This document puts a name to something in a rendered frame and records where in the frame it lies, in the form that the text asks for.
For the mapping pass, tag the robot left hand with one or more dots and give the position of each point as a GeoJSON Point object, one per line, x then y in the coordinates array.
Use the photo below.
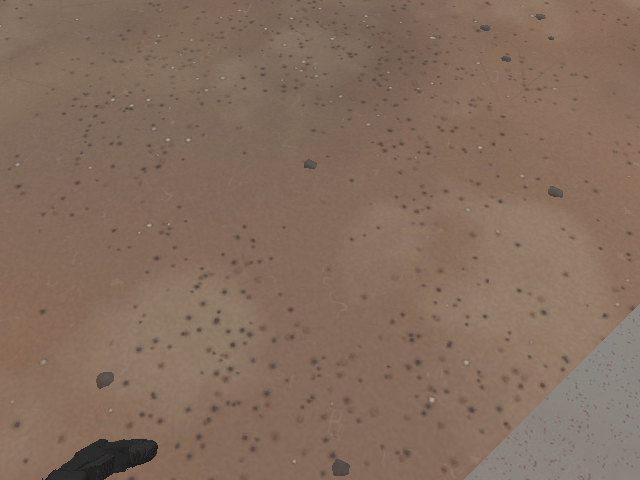
{"type": "Point", "coordinates": [101, 459]}

